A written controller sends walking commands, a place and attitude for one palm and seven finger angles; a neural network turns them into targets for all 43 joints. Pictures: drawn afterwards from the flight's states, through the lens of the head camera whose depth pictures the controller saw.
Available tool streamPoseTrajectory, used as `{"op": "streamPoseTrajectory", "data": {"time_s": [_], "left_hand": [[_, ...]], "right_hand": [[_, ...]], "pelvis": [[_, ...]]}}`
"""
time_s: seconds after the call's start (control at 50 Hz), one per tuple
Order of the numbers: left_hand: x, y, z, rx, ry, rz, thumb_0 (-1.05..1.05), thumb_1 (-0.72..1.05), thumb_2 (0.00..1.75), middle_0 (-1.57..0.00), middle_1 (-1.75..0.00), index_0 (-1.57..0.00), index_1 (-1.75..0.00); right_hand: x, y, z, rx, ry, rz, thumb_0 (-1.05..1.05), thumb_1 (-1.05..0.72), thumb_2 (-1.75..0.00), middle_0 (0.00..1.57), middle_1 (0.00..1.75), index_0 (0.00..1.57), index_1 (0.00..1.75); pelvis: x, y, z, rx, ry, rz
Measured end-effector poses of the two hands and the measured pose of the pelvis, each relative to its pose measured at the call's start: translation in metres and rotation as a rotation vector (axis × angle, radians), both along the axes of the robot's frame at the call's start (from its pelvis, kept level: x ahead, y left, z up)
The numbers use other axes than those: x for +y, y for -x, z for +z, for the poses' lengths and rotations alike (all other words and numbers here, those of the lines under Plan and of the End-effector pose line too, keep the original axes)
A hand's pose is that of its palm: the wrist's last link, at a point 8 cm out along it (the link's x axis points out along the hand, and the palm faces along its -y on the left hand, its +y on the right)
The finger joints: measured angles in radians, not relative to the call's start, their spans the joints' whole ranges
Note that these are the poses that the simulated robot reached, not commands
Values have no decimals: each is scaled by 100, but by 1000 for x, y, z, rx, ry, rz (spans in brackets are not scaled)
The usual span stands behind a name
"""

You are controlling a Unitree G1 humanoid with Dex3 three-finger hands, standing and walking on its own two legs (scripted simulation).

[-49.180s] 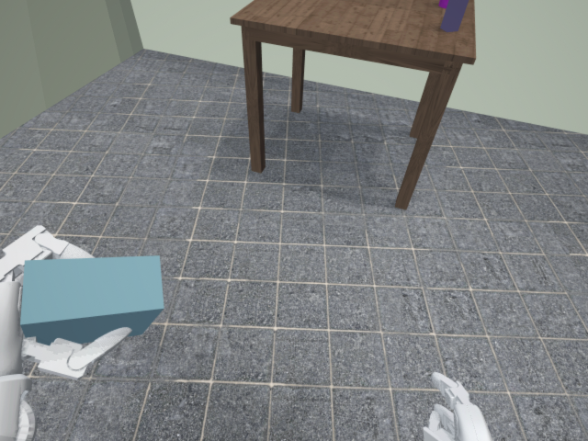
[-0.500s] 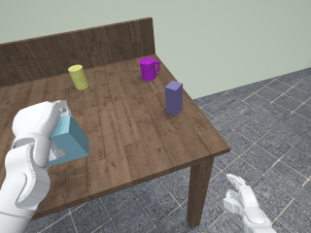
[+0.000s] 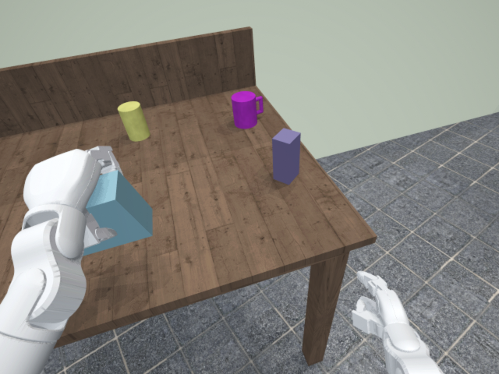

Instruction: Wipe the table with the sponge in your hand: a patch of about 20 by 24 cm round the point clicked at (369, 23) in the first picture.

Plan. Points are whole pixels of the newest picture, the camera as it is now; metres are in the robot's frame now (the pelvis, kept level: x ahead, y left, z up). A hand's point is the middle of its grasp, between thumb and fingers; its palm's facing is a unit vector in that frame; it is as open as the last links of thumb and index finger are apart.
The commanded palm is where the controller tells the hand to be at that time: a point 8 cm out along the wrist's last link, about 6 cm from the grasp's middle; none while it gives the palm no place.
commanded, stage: bring the sponge back beside the body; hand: left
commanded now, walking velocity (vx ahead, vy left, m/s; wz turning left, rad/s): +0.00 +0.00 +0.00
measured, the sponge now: (104, 221) +0.26 +0.29 +0.14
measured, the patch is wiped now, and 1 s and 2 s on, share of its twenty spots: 0.95 0.95 0.95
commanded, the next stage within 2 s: step back with the hand held close in 1.52 s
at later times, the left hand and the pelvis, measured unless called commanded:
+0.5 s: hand (91, 224) +0.23 +0.28 +0.17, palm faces +0.19 -0.12 -0.97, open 9.7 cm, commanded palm +0.19 +0.28 +0.25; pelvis +0.00 -0.01 +0.00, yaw +0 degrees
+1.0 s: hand (88, 242) +0.21 +0.28 +0.16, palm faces +0.17 -0.13 -0.98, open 9.7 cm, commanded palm +0.17 +0.27 +0.23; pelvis +0.01 -0.01 +0.00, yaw -1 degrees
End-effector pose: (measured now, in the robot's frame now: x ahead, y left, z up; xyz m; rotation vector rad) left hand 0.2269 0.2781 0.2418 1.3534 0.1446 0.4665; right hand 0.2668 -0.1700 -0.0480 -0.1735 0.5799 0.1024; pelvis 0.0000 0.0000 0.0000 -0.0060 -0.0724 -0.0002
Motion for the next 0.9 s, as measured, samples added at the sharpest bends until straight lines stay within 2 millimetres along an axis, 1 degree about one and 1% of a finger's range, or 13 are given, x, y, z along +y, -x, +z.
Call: {"op": "streamPoseTrajectory", "data": {"time_s": [0.1, 0.2, 0.3, 0.4, 0.5, 0.62, 0.74, 0.82, 0.9], "left_hand": [[1, 3, -1, 1, -6, 4, -1, -51, 106, -77, -139, -80, -136], [3, 12, -5, 13, -3, 15, -1, -51, 106, -77, -139, -80, -136], [5, 20, -12, 34, 4, 28, -1, -51, 106, -77, -139, -80, -136], [1, 22, -19, 50, -1, 19, -1, -51, 106, -77, -139, -80, -136], [-3, 24, -20, 50, -17, -2, -1, -51, 106, -77, -139, -80, -136], [0, 26, -21, 52, -17, 17, -1, -51, 106, -77, -139, -80, -136], [3, 31, -31, 79, 7, 35, -1, -51, 106, -77, -139, -80, -136], [-1, 35, -38, 92, 16, 16, -1, -51, 106, -77, -139, -80, -136], [-5, 39, -39, 88, 4, -7, -1, -51, 106, -77, -139, -80, -136]], "right_hand": [[-3, 3, 0, 4, -2, -6, 1, -91, -90, 20, 30, 20, 30], [-10, 5, -2, 13, 5, -15, 1, -91, -90, 20, 30, 20, 30], [-15, 7, -5, 17, 20, -17, 1, -91, -90, 20, 30, 20, 30], [-15, 7, -5, 13, 24, -15, 1, -91, -90, 20, 30, 20, 30], [-13, 7, -4, 3, 13, -13, 1, -91, -90, 20, 30, 20, 30], [-14, 7, -4, 1, 7, -12, 1, -91, -90, 20, 30, 20, 30], [-19, 5, -4, 0, 17, -18, 1, -91, -90, 20, 30, 20, 30], [-21, 4, -3, -4, 31, -19, 1, -91, -90, 20, 30, 20, 30], [-21, 3, -2, -8, 35, -20, 1, -91, -90, 20, 30, 20, 30]], "pelvis": [[-1, 0, 0, 1, 0, -8], [-2, -1, -1, -1, 1, -9], [-3, 0, -1, -5, 2, -2], [-5, 2, -1, -10, 2, 1], [-6, 1, -1, -12, 1, -4], [-8, -1, -1, -10, 1, -8], [-8, -2, -2, -9, 2, -8], [-8, -3, -2, -11, 3, -7], [-7, -4, -2, -14, 3, -9]]}}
